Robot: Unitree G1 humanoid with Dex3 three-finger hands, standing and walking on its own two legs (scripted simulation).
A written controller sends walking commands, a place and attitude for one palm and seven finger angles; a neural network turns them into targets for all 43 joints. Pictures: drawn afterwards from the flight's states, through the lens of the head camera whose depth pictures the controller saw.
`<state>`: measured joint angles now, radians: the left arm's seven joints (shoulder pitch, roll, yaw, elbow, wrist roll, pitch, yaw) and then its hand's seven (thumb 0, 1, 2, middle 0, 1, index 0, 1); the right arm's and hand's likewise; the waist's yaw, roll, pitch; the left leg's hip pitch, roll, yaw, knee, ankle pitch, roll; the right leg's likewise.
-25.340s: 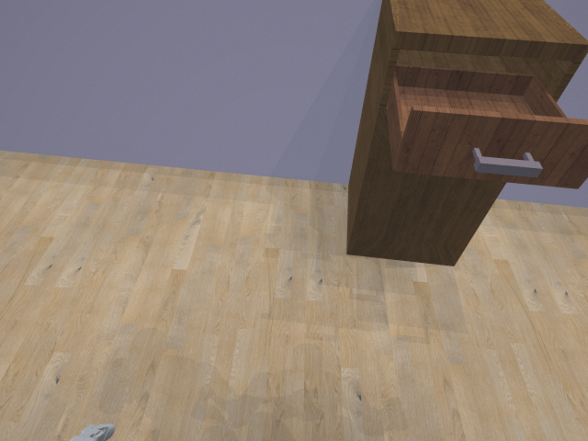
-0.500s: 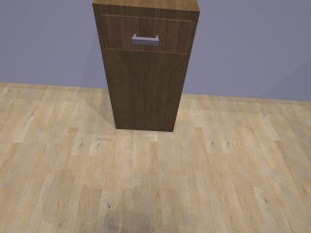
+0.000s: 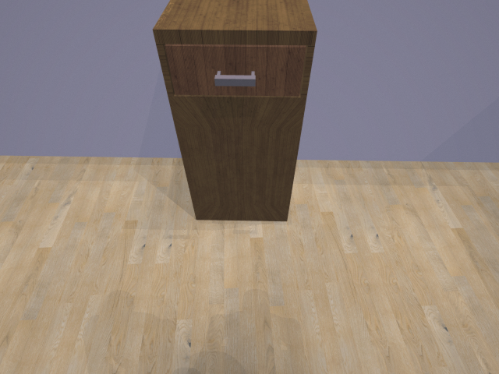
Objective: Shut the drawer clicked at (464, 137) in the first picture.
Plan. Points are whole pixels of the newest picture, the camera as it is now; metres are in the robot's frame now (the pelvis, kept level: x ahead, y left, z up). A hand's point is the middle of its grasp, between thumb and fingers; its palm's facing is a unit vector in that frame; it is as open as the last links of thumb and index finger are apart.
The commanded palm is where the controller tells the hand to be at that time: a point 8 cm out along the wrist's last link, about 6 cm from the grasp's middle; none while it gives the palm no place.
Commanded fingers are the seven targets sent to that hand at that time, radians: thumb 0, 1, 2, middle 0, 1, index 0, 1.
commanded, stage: let the arm hang, fingers relaxed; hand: left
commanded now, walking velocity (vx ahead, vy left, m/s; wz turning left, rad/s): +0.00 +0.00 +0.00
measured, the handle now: (235, 77) +0.91 +0.09 +0.02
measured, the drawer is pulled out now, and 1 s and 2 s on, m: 0.00 0.00 0.00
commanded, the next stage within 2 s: look to check the result in 0.26 s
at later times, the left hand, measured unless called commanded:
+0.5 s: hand out of the picture +0.00 +0.16 -0.17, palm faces +0.02 -0.98 -0.20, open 7.4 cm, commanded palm none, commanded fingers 0.00 0.90 0.90 -0.20 -0.30 -0.20 -0.30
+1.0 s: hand out of the picture +0.03 +0.16 -0.17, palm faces +0.01 -0.98 -0.22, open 7.4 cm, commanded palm none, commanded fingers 0.00 0.90 0.90 -0.20 -0.30 -0.20 -0.30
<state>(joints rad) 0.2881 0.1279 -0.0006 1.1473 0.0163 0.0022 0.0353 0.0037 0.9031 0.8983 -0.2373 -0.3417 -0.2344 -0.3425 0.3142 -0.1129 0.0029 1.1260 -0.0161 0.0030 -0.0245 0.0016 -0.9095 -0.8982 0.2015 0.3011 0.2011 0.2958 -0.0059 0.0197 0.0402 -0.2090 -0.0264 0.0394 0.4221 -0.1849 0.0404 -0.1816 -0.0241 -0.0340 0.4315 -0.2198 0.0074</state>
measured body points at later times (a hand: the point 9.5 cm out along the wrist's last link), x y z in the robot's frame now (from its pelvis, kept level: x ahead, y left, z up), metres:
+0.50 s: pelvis +0.01 -0.01 +0.00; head +0.02 -0.02 +0.45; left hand +0.00 +0.21 -0.16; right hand -0.02 -0.23 -0.16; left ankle +0.03 +0.09 -0.74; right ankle +0.01 -0.12 -0.74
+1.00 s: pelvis +0.02 -0.02 +0.00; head +0.03 -0.03 +0.45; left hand +0.03 +0.21 -0.15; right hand +0.01 -0.24 -0.16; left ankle +0.03 +0.09 -0.74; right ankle +0.01 -0.12 -0.74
